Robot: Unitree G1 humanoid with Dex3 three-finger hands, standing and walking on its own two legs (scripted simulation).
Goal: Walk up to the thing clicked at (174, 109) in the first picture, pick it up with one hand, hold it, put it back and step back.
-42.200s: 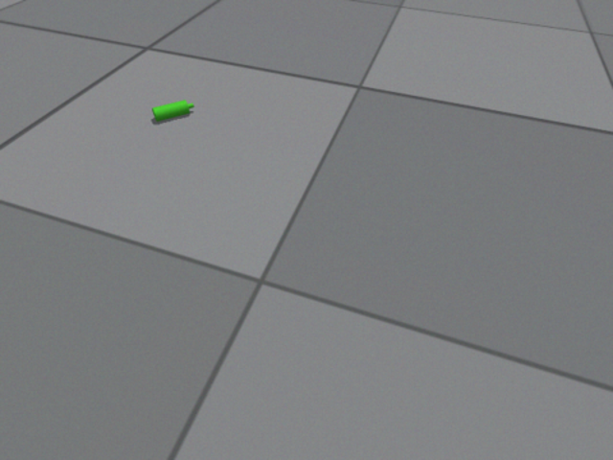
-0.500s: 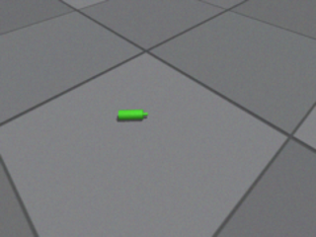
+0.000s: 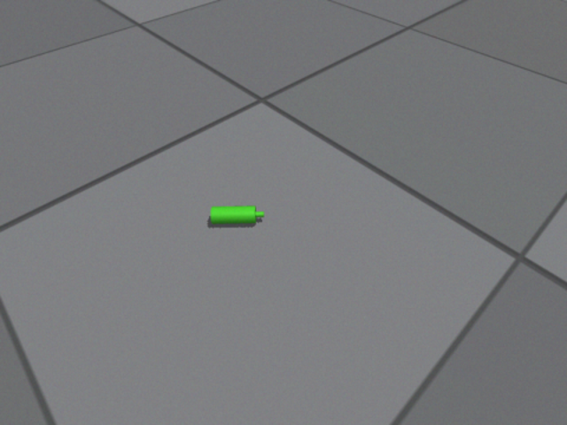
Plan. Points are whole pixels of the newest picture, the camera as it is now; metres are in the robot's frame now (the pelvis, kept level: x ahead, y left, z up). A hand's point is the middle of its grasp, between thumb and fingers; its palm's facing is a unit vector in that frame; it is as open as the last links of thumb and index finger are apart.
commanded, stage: step back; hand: left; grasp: from above
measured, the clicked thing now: (238, 214) +1.09 +0.20 -0.73
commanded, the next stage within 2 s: stand in 0.34 s
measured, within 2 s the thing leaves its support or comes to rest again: neither
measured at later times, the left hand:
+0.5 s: hand out of the picture +0.12 +0.27 -0.15, palm faces -0.02 -0.94 -0.34, open 7.4 cm
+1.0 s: hand out of the picture +0.11 +0.25 -0.14, palm faces -0.06 -0.94 -0.33, open 7.4 cm
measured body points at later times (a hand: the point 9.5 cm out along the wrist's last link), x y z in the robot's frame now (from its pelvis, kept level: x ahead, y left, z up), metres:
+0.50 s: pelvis +0.03 +0.02 +0.01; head +0.05 +0.02 +0.46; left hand +0.12 +0.32 -0.12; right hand +0.16 -0.27 -0.11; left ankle +0.06 +0.14 -0.73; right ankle +0.00 -0.12 -0.73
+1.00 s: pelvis +0.03 +0.00 +0.02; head +0.04 +0.00 +0.46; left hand +0.11 +0.30 -0.12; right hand +0.07 -0.30 -0.12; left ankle +0.06 +0.14 -0.73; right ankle +0.00 -0.12 -0.73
